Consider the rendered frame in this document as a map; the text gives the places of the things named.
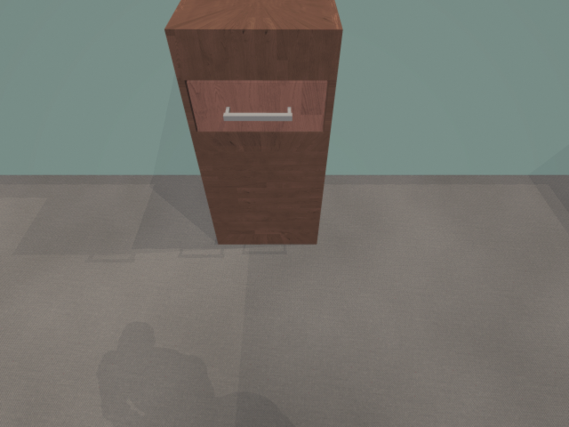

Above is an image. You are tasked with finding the cabinet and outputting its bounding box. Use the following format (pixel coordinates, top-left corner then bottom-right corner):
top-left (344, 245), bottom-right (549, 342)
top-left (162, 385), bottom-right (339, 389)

top-left (164, 0), bottom-right (343, 245)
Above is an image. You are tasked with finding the handle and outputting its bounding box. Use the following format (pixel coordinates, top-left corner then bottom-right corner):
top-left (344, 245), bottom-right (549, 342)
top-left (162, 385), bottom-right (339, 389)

top-left (223, 107), bottom-right (293, 121)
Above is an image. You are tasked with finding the drawer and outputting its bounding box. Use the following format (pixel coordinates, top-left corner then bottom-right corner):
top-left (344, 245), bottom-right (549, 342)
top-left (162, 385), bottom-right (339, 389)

top-left (187, 80), bottom-right (327, 132)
